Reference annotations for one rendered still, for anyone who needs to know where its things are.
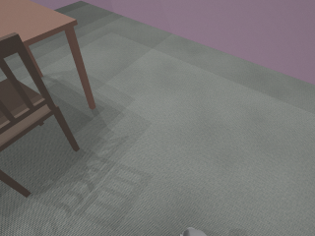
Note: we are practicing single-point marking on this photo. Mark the table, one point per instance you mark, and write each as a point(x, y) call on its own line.
point(33, 23)

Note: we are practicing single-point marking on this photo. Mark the chair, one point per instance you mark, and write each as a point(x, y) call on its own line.
point(22, 108)

